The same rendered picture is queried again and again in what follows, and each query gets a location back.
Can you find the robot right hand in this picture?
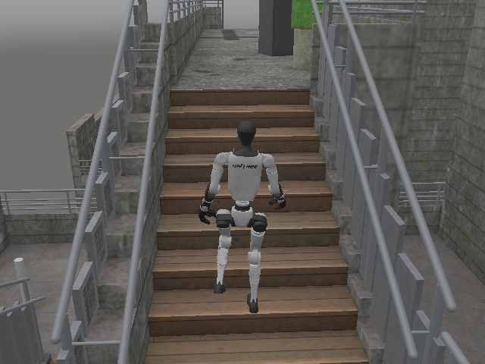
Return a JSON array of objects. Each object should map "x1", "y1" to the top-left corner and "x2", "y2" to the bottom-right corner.
[{"x1": 269, "y1": 197, "x2": 286, "y2": 210}]

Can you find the robot left upper arm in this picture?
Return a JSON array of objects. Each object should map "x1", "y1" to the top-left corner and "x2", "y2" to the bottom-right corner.
[{"x1": 208, "y1": 152, "x2": 230, "y2": 194}]

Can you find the right robot foot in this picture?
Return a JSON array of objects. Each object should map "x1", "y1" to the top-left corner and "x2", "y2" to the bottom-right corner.
[{"x1": 247, "y1": 293, "x2": 258, "y2": 313}]

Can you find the robot left shin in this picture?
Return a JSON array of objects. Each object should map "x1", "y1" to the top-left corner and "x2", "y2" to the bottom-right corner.
[{"x1": 217, "y1": 235, "x2": 229, "y2": 285}]

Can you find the robot right upper arm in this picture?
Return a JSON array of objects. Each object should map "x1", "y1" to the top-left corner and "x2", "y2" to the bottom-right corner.
[{"x1": 261, "y1": 153, "x2": 280, "y2": 194}]

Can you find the robot left hand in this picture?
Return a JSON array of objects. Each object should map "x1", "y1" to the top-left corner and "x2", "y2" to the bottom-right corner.
[{"x1": 199, "y1": 209, "x2": 216, "y2": 224}]

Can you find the robot right forearm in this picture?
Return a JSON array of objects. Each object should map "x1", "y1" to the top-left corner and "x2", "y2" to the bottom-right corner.
[{"x1": 272, "y1": 183, "x2": 285, "y2": 203}]

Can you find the robot left forearm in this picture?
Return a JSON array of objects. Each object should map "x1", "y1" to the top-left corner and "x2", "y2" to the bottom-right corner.
[{"x1": 200, "y1": 182, "x2": 216, "y2": 212}]

